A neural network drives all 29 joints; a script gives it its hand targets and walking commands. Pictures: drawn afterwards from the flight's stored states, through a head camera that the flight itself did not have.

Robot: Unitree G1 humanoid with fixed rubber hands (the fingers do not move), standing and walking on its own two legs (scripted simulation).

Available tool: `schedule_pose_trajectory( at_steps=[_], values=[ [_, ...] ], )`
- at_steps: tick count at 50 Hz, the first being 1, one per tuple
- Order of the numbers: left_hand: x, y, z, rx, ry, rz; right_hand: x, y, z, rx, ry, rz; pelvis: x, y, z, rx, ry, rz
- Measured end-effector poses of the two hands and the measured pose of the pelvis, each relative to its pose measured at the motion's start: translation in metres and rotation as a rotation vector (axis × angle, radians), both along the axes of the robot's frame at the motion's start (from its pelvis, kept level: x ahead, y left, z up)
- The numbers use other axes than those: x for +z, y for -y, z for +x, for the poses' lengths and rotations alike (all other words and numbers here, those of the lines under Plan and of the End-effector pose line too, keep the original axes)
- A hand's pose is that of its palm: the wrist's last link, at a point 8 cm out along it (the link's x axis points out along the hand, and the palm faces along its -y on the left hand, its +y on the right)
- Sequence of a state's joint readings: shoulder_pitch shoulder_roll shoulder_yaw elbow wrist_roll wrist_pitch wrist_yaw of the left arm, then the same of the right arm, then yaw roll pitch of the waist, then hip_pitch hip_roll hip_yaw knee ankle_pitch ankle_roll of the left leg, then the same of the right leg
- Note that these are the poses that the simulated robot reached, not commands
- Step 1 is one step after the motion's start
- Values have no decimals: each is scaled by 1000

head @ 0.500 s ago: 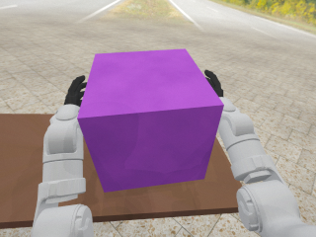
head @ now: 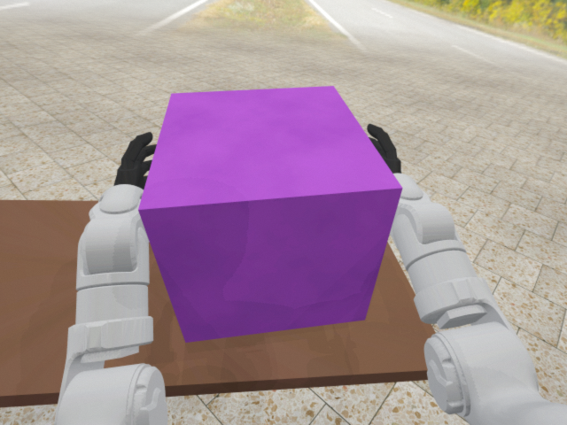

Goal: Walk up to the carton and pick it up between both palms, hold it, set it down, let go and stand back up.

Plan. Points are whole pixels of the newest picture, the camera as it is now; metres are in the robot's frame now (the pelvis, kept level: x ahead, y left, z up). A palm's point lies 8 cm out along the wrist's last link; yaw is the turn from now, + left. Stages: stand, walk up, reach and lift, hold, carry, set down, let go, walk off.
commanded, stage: hold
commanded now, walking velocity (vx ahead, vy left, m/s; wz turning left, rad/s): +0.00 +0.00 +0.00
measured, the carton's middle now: (265, 203) +0.38 +0.01 +0.20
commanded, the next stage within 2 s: none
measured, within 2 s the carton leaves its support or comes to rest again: neither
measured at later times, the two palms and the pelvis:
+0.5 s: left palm (135, 191) +0.36 +0.18 +0.23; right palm (389, 181) +0.37 -0.16 +0.25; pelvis +0.00 +0.00 +0.00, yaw +0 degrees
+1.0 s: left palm (134, 192) +0.36 +0.18 +0.23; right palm (385, 179) +0.37 -0.15 +0.25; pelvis +0.00 +0.00 +0.00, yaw +0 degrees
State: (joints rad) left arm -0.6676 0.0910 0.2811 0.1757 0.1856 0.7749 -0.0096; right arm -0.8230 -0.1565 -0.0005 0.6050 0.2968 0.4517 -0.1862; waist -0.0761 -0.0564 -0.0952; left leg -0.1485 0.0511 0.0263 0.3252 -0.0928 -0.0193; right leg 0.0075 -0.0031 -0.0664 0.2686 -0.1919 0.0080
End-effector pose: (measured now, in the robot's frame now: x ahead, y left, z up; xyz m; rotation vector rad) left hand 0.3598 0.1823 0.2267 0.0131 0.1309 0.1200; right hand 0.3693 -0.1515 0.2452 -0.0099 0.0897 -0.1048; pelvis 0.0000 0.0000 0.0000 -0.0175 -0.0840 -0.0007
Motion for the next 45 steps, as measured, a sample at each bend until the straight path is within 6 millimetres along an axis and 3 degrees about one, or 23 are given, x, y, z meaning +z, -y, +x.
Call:
schedule_pose_trajectory(
  at_steps=[45],
  values=[
    [1, 0, 1, -4, -4, 8, 2, 0, 0, -1, -4, -3, 0, 1, -1, 1, -1, 0]
  ],
)
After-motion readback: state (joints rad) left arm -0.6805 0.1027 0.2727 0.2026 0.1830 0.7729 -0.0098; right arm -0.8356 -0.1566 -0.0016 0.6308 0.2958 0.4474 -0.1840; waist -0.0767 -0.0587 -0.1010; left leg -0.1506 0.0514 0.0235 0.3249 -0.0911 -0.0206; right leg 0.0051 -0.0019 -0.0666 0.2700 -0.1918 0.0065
